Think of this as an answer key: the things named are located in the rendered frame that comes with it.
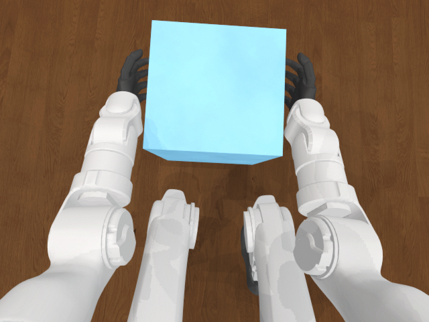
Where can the robot left upper arm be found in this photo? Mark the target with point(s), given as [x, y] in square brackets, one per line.
[86, 246]

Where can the robot left forearm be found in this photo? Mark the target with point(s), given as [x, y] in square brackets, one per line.
[109, 158]

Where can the robot right thigh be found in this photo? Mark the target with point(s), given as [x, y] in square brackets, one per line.
[283, 292]

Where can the robot right upper arm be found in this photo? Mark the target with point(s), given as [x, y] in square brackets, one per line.
[344, 257]

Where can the robot right hand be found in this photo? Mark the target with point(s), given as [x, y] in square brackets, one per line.
[304, 83]

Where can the robot right forearm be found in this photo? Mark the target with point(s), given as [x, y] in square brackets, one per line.
[322, 182]

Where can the carton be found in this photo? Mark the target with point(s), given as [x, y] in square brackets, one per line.
[215, 93]

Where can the robot right foot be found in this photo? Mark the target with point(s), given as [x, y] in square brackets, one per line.
[251, 284]

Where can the robot left hand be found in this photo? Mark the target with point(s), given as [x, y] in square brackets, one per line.
[128, 81]

